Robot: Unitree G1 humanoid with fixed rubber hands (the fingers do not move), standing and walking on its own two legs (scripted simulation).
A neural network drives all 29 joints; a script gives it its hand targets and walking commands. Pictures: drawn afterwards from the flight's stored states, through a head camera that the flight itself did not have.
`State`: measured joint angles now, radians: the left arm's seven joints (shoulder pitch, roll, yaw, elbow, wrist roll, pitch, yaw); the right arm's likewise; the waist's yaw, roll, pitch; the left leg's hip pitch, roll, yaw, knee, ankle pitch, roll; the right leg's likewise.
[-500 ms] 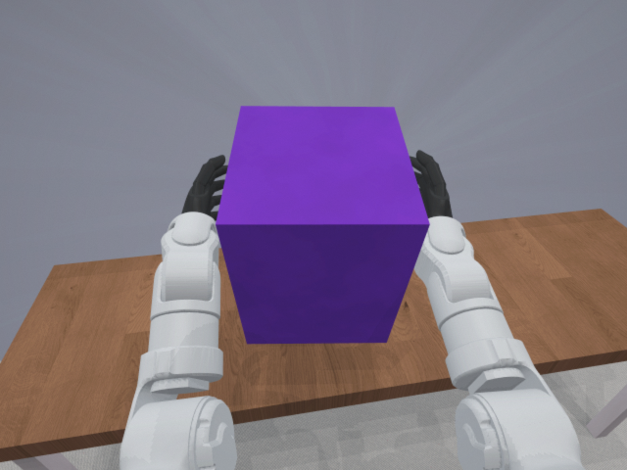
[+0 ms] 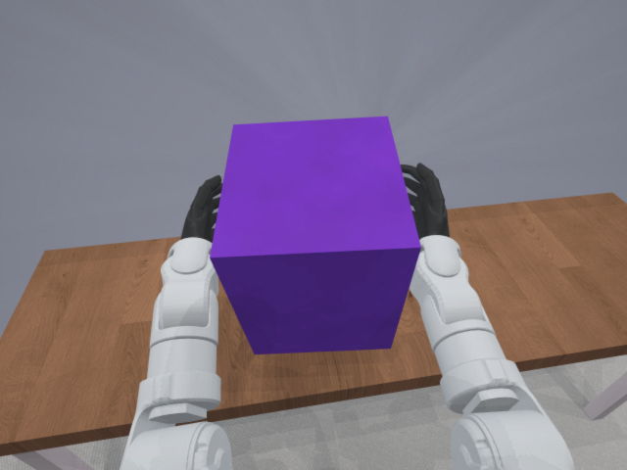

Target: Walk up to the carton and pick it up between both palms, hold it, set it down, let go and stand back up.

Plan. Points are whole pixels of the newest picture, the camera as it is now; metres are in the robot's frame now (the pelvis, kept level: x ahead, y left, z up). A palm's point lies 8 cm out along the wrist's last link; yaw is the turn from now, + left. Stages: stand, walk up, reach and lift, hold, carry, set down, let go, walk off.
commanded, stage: set down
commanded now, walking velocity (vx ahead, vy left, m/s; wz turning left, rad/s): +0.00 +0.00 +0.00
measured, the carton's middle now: (316, 243) +0.39 +0.01 +0.11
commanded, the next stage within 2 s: none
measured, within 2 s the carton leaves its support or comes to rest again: neither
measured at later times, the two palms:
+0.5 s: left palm (219, 246) +0.40 +0.14 +0.11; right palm (430, 233) +0.39 -0.15 +0.13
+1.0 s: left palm (219, 246) +0.41 +0.15 +0.09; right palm (422, 230) +0.41 -0.14 +0.12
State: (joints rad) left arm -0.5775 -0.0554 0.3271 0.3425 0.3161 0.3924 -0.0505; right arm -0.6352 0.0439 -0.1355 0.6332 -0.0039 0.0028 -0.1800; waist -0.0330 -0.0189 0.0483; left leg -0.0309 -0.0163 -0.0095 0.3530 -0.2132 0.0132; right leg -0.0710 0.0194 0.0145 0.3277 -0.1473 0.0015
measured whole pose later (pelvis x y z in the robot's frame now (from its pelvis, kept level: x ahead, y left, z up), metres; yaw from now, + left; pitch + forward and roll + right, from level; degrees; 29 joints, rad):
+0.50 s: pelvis +0.02 +0.00 +0.00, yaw +0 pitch -4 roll +0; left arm -0.60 -0.06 0.33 0.59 0.29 0.17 0.00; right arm -0.64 0.04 -0.22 0.76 -0.11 -0.16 -0.14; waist -0.03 -0.02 0.04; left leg -0.06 -0.02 -0.01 0.34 -0.22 0.01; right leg -0.10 0.02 0.01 0.33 -0.16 0.00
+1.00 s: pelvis +0.03 +0.00 +0.00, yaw +0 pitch -2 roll -1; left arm -0.60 -0.06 0.34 0.65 0.30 0.10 0.00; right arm -0.63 0.05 -0.25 0.78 -0.15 -0.20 -0.14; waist -0.02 -0.03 0.03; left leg -0.06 -0.02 0.00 0.34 -0.24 0.02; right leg -0.11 0.02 0.01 0.32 -0.18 0.00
